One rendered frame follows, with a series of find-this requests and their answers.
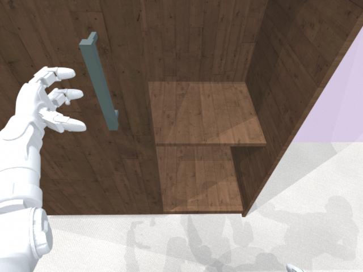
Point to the handle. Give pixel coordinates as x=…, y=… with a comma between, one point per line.
x=95, y=70

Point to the wardrobe door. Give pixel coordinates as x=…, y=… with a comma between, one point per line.
x=96, y=171

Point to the robot left upper arm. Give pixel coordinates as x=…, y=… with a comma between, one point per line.
x=25, y=236

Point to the left robot forearm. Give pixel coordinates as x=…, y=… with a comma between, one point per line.
x=20, y=164

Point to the left robot hand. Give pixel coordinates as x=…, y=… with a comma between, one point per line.
x=32, y=100

